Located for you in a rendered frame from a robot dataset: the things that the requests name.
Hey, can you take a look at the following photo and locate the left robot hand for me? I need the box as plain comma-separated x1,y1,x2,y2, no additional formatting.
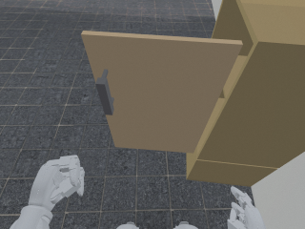
28,155,85,211

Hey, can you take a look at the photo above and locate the handle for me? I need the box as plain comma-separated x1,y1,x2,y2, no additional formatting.
95,69,114,115

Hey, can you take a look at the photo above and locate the cupboard door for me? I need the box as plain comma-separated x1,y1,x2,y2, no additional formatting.
81,31,243,154

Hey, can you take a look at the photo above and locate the right robot hand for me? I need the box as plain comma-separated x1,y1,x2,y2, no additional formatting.
227,186,266,229

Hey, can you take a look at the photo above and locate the right robot shin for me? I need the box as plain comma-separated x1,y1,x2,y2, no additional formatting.
179,221,189,225

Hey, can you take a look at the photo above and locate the left robot forearm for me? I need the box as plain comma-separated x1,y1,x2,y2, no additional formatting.
10,205,53,229

